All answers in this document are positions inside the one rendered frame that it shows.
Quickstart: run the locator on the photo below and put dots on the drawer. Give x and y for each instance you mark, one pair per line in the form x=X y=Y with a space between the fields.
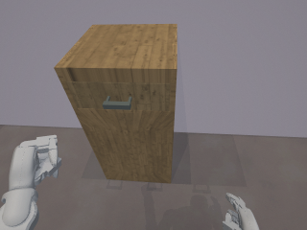
x=144 y=95

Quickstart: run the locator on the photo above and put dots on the left robot forearm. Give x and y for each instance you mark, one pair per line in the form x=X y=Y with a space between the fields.
x=19 y=211

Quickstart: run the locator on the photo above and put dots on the cabinet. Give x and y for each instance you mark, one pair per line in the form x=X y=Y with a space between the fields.
x=129 y=144

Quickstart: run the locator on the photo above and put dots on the handle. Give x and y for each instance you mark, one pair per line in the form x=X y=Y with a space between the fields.
x=107 y=104

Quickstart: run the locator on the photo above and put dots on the robot left hand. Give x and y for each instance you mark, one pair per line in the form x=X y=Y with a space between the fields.
x=25 y=161

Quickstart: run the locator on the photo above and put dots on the robot right hand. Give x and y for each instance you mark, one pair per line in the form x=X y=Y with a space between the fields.
x=243 y=219

